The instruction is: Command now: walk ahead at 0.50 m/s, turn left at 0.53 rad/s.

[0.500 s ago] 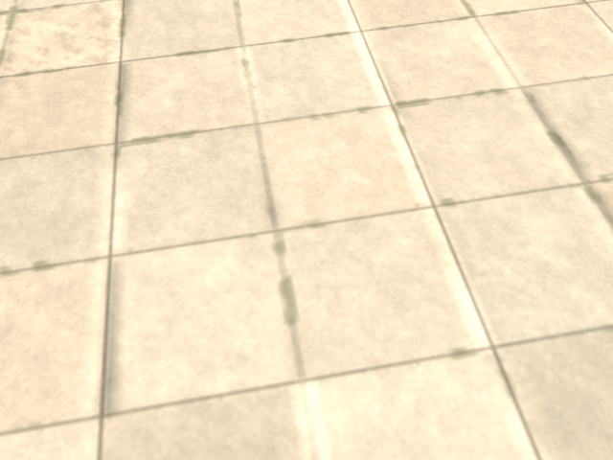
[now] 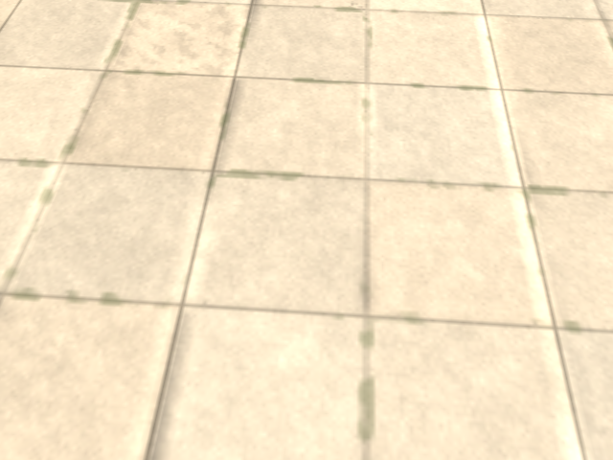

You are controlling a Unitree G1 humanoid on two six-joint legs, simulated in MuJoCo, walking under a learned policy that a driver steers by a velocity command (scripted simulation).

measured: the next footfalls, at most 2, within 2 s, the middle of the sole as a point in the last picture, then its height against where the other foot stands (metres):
right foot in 0.28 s outside the picture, level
left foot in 0.74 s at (261, 420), level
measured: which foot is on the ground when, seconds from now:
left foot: down 0.00-0.30, up 0.32-0.72, down 0.74-1.00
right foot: up 0.00-0.26, down 0.28-0.74, up 0.76-1.00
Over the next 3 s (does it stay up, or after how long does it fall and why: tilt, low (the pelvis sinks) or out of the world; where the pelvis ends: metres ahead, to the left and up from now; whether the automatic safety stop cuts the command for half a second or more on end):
stays up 0.95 -0.16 0.00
